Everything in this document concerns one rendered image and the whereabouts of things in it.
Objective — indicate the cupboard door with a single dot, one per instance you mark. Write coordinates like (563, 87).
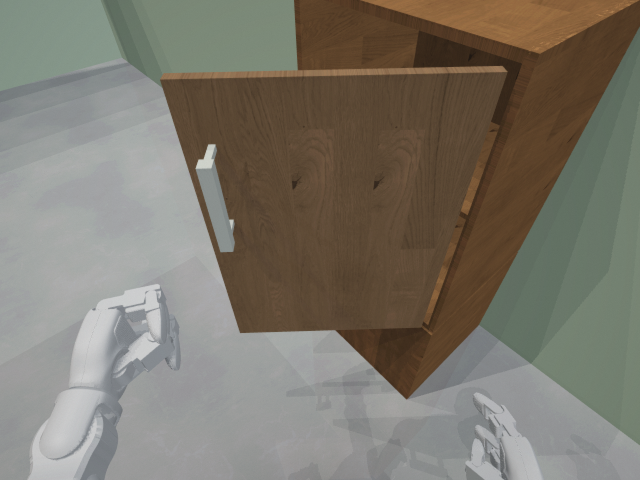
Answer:
(345, 185)

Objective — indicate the left robot forearm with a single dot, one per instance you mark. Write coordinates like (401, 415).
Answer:
(79, 439)

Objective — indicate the robot left hand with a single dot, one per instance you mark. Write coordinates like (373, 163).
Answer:
(105, 335)

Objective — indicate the handle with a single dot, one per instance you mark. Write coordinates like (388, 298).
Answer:
(212, 192)

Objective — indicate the robot right hand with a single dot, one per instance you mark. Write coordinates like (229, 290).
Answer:
(512, 457)

